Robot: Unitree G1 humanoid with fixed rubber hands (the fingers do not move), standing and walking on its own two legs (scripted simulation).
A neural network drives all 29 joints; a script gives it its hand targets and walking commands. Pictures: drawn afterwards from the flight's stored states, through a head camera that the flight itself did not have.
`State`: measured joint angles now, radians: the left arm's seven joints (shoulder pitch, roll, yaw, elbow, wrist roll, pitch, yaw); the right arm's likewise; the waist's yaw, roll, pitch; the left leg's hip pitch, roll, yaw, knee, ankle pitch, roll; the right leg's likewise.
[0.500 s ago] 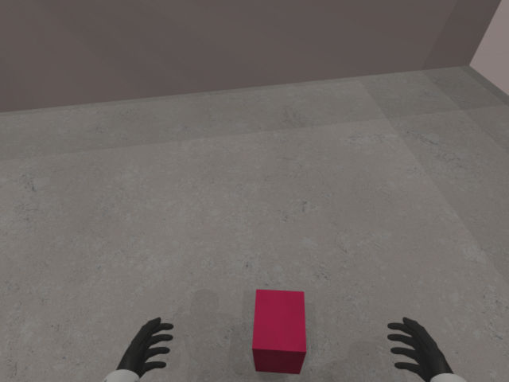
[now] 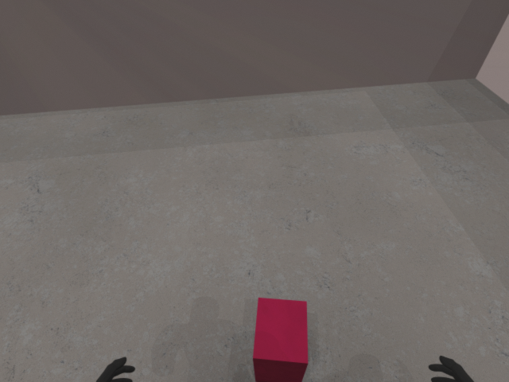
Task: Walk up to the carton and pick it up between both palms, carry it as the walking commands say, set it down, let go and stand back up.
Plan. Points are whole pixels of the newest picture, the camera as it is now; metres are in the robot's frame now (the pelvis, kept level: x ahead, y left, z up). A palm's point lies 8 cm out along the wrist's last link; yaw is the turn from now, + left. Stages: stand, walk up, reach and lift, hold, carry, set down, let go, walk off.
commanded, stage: stand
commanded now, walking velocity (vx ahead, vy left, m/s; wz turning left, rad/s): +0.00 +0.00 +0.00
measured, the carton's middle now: (279, 343) +0.38 -0.02 -0.63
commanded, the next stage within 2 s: none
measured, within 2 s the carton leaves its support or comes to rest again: neither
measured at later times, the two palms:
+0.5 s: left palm out of the picture +0.09 +0.29 -0.09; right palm out of the picture +0.10 -0.30 -0.09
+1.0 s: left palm out of the picture +0.07 +0.30 -0.09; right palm out of the picture +0.08 -0.31 -0.09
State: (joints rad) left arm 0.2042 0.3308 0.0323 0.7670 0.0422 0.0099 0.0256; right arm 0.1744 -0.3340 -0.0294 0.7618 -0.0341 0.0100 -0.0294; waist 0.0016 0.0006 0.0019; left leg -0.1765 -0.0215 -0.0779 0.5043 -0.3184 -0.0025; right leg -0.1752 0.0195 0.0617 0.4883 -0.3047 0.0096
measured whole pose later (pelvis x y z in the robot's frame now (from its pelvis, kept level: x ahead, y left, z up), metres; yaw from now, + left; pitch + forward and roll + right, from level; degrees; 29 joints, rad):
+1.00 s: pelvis -0.02 +0.00 +0.01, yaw +0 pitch -3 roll +0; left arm 0.15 0.37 0.02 0.97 0.02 -0.01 0.01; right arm 0.15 -0.38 0.00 0.96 -0.02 -0.01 -0.02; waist 0.01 0.00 0.02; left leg -0.12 -0.01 -0.08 0.39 -0.23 -0.01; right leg -0.12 0.01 0.05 0.39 -0.22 0.01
